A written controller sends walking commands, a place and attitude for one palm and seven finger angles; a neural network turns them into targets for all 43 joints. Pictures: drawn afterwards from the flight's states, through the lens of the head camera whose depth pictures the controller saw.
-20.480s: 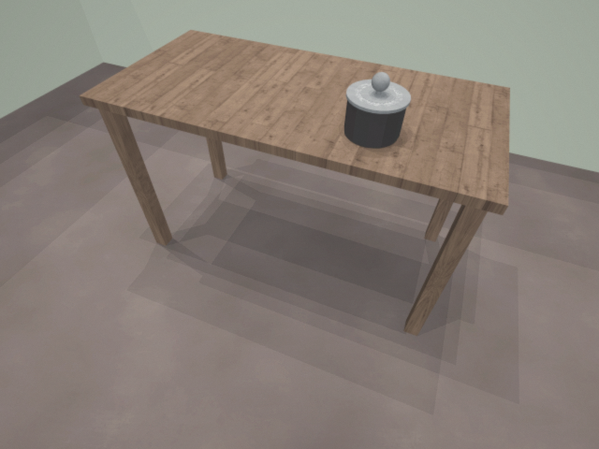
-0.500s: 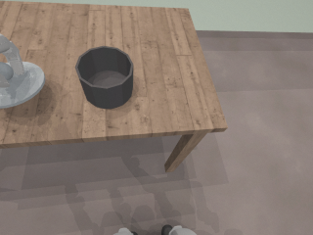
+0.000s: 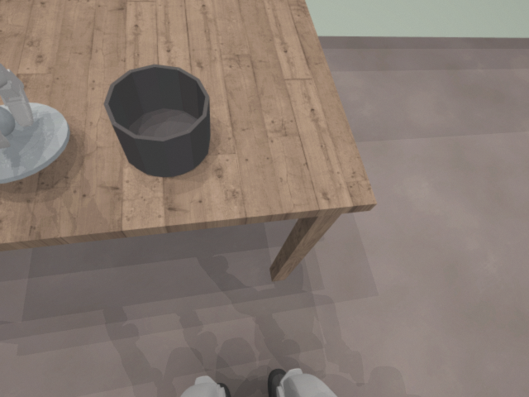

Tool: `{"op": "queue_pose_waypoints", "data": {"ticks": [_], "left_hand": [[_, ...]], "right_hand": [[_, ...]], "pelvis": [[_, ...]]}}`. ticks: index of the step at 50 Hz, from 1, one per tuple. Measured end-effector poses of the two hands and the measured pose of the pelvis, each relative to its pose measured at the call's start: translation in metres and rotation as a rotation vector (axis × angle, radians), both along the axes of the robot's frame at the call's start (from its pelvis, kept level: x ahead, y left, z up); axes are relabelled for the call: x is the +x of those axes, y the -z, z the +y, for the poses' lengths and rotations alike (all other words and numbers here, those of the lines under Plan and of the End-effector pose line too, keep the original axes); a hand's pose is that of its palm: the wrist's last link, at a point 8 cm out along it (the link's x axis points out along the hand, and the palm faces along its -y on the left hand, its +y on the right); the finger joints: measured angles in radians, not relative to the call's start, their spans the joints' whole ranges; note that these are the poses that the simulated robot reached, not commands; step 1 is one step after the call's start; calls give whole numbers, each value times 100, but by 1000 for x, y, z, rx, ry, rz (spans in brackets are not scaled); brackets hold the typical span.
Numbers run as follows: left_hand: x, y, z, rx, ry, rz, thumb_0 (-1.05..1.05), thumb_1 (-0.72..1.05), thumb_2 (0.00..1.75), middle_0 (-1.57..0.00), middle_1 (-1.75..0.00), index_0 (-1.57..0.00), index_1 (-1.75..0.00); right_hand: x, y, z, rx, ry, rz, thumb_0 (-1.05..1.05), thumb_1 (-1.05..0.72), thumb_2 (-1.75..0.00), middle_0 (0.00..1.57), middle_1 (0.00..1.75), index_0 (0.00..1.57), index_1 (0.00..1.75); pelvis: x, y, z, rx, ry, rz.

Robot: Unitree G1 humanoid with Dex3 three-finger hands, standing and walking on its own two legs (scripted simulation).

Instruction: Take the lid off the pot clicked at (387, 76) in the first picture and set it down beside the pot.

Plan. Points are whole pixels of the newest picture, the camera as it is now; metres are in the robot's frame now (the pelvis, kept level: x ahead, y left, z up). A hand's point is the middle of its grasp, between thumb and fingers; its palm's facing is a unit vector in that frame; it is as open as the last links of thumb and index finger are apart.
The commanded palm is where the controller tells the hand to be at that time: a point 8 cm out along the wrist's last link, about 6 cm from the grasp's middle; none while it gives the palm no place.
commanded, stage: lower the lid onto the table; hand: left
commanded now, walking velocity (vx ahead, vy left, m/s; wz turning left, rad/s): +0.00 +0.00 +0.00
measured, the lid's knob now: out of the picture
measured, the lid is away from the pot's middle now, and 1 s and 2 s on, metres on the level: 0.22 0.25 0.25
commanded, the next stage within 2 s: open the fingers wide in 0.34 s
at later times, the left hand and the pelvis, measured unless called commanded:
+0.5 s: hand out of the picture +0.48 +0.35 +0.03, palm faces -0.50 -0.13 -0.86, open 6.3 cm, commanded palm +0.52 +0.33 +0.09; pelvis +0.00 +0.01 -0.01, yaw +0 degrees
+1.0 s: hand out of the picture +0.46 +0.35 +0.04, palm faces -0.47 -0.13 -0.88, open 7.0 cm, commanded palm +0.50 +0.33 +0.09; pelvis -0.02 +0.01 -0.01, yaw +2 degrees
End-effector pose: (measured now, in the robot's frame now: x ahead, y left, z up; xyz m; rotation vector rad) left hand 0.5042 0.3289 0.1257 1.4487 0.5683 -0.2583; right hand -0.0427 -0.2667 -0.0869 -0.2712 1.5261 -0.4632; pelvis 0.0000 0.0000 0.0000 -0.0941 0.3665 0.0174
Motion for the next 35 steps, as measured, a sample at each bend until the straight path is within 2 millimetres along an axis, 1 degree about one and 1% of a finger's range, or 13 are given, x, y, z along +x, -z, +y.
{"op": "queue_pose_waypoints", "data": {"ticks": [10, 19, 23, 26, 30, 35], "left_hand": [[-1, 15, 14, -3, -26, 21, 3, 39, 46, -69, -96, -78, -100], [-6, 30, 26, -9, -15, 44, 3, 40, 46, -70, -97, -80, -101], [-7, 32, 27, -10, 2, 25, 3, 40, 46, -70, -98, -80, -101], [-15, 35, 26, -25, 23, -12, 3, 41, 47, -70, -98, -80, -101], [-25, 36, 25, -24, 21, -9, 2, 44, 47, -68, -99, -79, -102], [-33, 36, 28, -8, 5, -12, 2, 46, 46, -67, -100, -77, -104]], "right_hand": [[-10, -1, 2, -9, 11, 41, 0, -91, -90, 21, 30, 20, 30], [-9, 2, 5, -21, 2, 64, 0, -91, -90, 21, 30, 20, 30], [-6, 4, 7, -20, 0, 59, 0, -91, -90, 21, 30, 20, 30], [-1, 6, 12, 10, -10, 60, 0, -91, -90, 21, 30, 20, 30], [10, 10, 17, 41, -31, 52, 0, -91, -90, 21, 30, 20, 30], [25, 12, 18, 44, -59, -1, 0, -91, -90, 21, 30, 20, 30]], "pelvis": [[-1, 4, 2, -8, 4, 20], [-2, 10, 6, -21, -1, 40], [-3, 12, 9, -26, -7, 45], [-3, 10, 12, -25, -3, 37], [-3, 8, 14, -24, -13, 22], [-7, 7, 15, -24, -29, 11]]}}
